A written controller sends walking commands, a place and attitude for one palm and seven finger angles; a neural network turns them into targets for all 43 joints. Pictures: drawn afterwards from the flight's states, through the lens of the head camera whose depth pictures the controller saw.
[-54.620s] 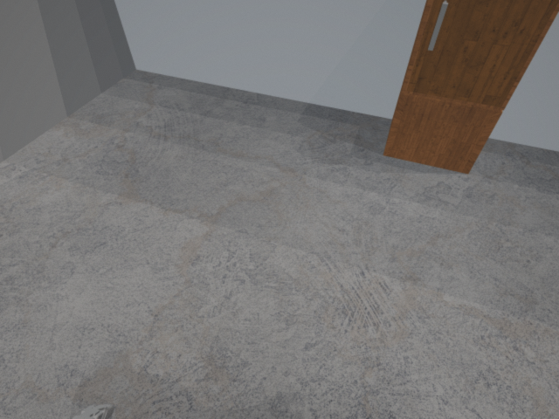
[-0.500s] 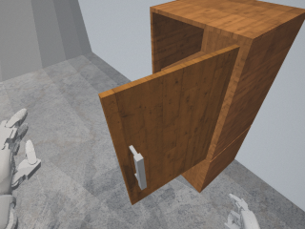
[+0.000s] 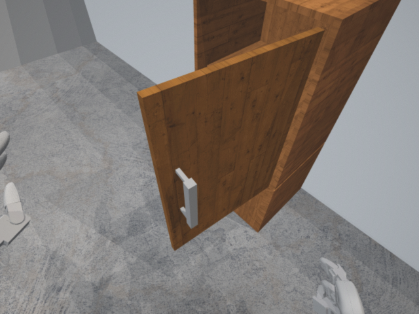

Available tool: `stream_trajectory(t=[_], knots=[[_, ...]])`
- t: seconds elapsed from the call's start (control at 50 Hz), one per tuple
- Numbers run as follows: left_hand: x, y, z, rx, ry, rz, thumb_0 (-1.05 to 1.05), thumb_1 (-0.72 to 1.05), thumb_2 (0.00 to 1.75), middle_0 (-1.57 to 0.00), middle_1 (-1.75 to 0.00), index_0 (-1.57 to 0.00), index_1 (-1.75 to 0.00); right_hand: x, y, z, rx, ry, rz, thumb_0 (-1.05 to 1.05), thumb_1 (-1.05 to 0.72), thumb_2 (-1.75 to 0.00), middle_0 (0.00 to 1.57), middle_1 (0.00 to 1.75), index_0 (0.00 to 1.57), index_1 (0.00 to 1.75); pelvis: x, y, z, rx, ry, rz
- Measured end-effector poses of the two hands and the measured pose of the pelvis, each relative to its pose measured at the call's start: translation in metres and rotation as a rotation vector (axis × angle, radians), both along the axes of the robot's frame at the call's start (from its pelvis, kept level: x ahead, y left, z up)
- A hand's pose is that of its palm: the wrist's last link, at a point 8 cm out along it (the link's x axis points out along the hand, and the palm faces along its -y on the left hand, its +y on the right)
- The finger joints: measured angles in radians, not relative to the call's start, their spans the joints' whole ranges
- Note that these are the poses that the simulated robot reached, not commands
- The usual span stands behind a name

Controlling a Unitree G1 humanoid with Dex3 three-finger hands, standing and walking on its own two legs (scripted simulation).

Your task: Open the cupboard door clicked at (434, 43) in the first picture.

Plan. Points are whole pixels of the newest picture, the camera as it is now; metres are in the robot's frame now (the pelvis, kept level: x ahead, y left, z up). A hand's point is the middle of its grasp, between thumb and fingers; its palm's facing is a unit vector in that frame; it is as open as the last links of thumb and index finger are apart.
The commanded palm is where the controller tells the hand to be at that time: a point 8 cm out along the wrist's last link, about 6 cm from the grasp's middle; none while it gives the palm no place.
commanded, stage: step back with the hand held close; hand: left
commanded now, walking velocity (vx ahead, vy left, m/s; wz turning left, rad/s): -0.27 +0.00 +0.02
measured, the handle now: (186, 199) +0.36 +0.08 -0.03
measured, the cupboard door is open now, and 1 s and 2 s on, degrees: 83 83 83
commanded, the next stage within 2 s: stop stepping back and stand still in 0.88 s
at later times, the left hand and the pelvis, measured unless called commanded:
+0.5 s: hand out of the picture +0.16 +0.28 +0.17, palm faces +0.48 -0.72 -0.51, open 7.4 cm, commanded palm +0.09 +0.30 +0.18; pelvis -0.04 +0.00 -0.01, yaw +2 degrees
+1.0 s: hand out of the picture +0.06 +0.27 +0.18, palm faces +0.48 -0.79 -0.39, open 7.4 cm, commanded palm +0.00 +0.30 +0.18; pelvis -0.14 +0.00 +0.01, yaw +1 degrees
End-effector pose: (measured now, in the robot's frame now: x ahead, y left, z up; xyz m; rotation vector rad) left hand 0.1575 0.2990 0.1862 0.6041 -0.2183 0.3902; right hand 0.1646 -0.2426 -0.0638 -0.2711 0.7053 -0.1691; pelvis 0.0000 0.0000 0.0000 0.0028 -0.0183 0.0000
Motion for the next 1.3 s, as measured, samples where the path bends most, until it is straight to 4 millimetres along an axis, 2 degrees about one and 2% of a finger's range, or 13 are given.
stream_trajectory(t=[0.14,0.34,0.48,0.58,0.64,0.74,0.88,0.96,1.04,1.14,1.18,1.24,1.3], knots=[[-0.018,0.002,-0.005,0.0,-0.051,0.024,0.01,0.89,0.9,-0.21,-0.3,-0.21,-0.31,-0.017,0.011,-0.01,0.014,-0.005,0.03,0.01,-0.9,-0.89,0.21,0.3,0.21,0.3,-0.016,0.002,-0.009,-0.005,-0.012,0.005],[-0.025,0.005,-0.003,0.02,-0.093,-0.021,0.01,0.88,0.9,-0.22,-0.3,-0.21,-0.31,-0.043,0.013,-0.015,-0.006,0.039,0.024,0.01,-0.9,-0.89,0.21,0.3,0.21,0.3,-0.029,0.006,-0.012,-0.019,0.0,0.029],[-0.039,0.011,0.002,0.056,-0.09,0.022,0.01,0.88,0.9,-0.21,-0.3,-0.21,-0.31,-0.04,0.013,-0.018,0.002,0.057,0.057,0.01,-0.9,-0.89,0.21,0.3,0.21,0.3,-0.033,-0.001,-0.011,-0.02,0.016,0.04],[-0.045,-0.003,-0.008,-0.001,-0.051,-0.005,0.01,0.89,0.9,-0.21,-0.3,-0.21,-0.31,-0.031,0.011,-0.013,0.014,0.023,0.076,0.01,-0.9,-0.89,0.21,0.3,0.21,0.3,-0.048,-0.007,-0.009,-0.024,0.018,0.033],[-0.053,-0.009,-0.01,-0.018,-0.04,-0.049,0.01,0.89,0.9,-0.21,-0.3,-0.21,-0.31,-0.033,0.009,-0.005,0.008,-0.002,0.06,0.01,-0.9,-0.89,0.21,0.3,0.21,0.3,-0.057,-0.007,-0.008,-0.029,0.025,0.047],[-0.075,0.003,-0.011,0.005,-0.04,-0.069,0.01,0.88,0.9,-0.22,-0.3,-0.22,-0.31,-0.049,0.01,0.006,-0.045,-0.002,0.046,0.01,-0.9,-0.89,0.21,0.3,0.21,0.3,-0.076,0.001,-0.009,-0.032,0.042,0.07],[-0.12,0.026,0.003,-0.003,-0.053,0.029,0.01,0.88,0.9,-0.22,-0.3,-0.22,-0.31,-0.087,0.029,0.01,-0.029,0.021,0.083,0.01,-0.9,-0.89,0.2,0.3,0.21,0.3,-0.104,0.004,0.006,-0.07,0.048,0.059],[-0.135,0.019,0.004,-0.084,-0.079,0.046,0.01,0.89,0.9,-0.21,-0.3,-0.21,-0.31,-0.11,0.038,0.01,0.001,0.03,0.112,0.01,-0.9,-0.89,0.21,0.3,0.21,0.3,-0.123,0.001,0.012,-0.081,0.065,0.029],[-0.141,0.0,0.003,-0.112,-0.076,-0.005,0.01,0.89,0.9,-0.21,-0.3,-0.21,-0.31,-0.132,0.038,0.009,0.035,0.01,0.117,0.01,-0.9,-0.89,0.21,0.3,0.21,0.3,-0.149,-0.01,0.012,-0.073,0.082,0.014],[-0.165,-0.033,0.003,-0.001,-0.027,-0.113,0.01,0.89,0.9,-0.21,-0.3,-0.21,-0.31,-0.162,0.016,-0.001,0.065,-0.037,0.097,0.01,-0.9,-0.89,0.21,0.3,0.21,0.3,-0.186,-0.028,-0.004,-0.013,0.095,-0.024],[-0.175,-0.04,0.006,0.01,-0.006,-0.14,0.01,0.89,0.9,-0.21,-0.3,-0.21,-0.31,-0.182,0.004,-0.006,0.057,0.001,0.065,0.01,-0.9,-0.89,0.21,0.3,0.21,0.3,-0.191,-0.028,-0.002,-0.024,0.077,-0.033],[-0.186,-0.038,0.009,0.015,-0.018,-0.12,0.01,0.88,0.9,-0.22,-0.3,-0.22,-0.31,-0.212,-0.016,-0.008,0.034,0.053,-0.004,0.01,-0.9,-0.89,0.21,0.3,0.21,0.3,-0.19,-0.029,0.001,-0.004,0.062,-0.042],[-0.19,-0.026,0.002,-0.012,-0.053,-0.064,0.01,0.88,0.9,-0.22,-0.3,-0.22,-0.31,-0.235,-0.035,-0.015,-0.01,0.067,-0.059,0.01,-0.9,-0.89,0.21,0.3,0.21,0.3,-0.19,-0.025,-0.006,-0.012,0.049,-0.024]])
